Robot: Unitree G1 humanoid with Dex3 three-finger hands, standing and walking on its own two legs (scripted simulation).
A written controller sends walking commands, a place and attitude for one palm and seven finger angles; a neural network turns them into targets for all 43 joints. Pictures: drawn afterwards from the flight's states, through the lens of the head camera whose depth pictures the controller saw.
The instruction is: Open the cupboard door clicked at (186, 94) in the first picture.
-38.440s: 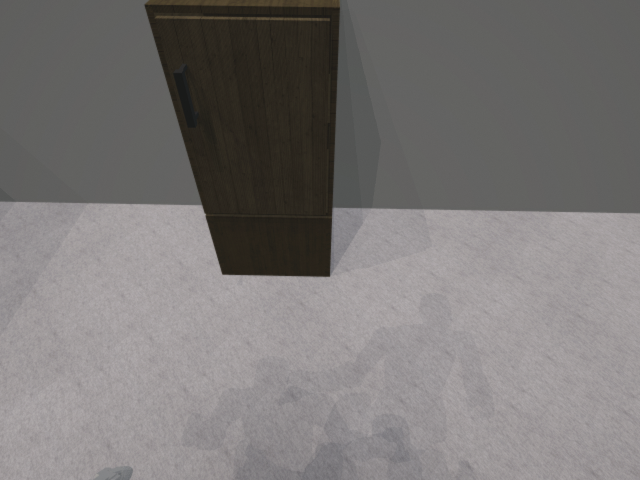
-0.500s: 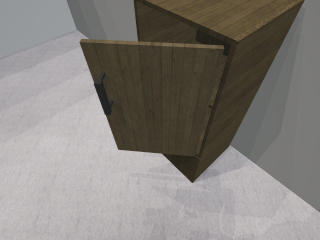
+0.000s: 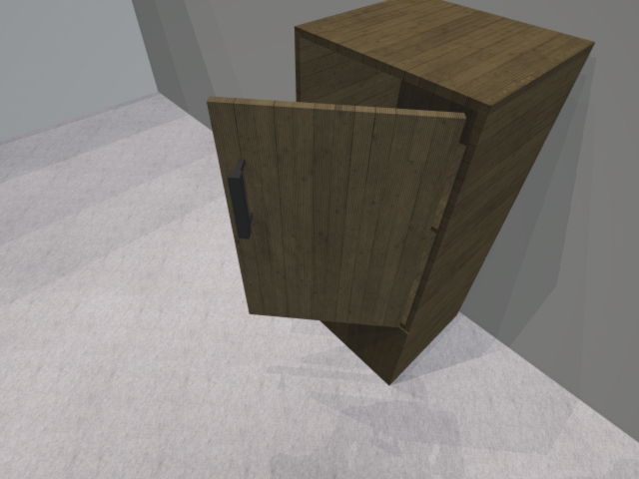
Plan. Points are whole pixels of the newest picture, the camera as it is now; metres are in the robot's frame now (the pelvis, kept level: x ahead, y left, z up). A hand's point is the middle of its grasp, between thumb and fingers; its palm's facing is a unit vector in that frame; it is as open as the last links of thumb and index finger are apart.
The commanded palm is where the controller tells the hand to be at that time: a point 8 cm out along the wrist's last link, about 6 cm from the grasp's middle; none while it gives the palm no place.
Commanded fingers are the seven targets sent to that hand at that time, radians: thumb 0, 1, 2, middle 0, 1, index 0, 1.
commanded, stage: come to a stop and stand still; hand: left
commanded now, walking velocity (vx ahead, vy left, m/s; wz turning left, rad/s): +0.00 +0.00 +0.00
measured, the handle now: (242, 199) +0.56 +0.18 +0.02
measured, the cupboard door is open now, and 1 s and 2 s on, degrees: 42 42 42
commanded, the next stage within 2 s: look again from close up in 0.26 s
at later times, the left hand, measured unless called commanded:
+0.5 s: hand out of the picture -0.01 +0.17 -0.16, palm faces +0.00 -0.98 -0.21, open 7.4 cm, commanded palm none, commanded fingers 0.00 0.90 0.90 -0.20 -0.30 -0.20 -0.30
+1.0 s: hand out of the picture -0.03 +0.14 -0.17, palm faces +0.03 -0.99 -0.16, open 7.4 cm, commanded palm +0.08 +0.20 -0.06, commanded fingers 0.00 0.88 0.89 -0.20 -0.31 -0.20 -0.31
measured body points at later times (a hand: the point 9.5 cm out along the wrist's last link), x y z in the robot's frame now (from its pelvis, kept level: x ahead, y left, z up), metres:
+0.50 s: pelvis -0.01 -0.01 +0.01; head -0.02 -0.01 +0.46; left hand -0.01 +0.23 -0.15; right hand +0.00 -0.25 -0.14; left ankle +0.00 +0.08 -0.73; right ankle +0.03 -0.15 -0.73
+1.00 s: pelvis -0.02 -0.01 +0.01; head -0.02 -0.01 +0.46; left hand -0.03 +0.20 -0.15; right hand -0.03 -0.22 -0.15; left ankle +0.00 +0.08 -0.73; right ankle +0.03 -0.15 -0.73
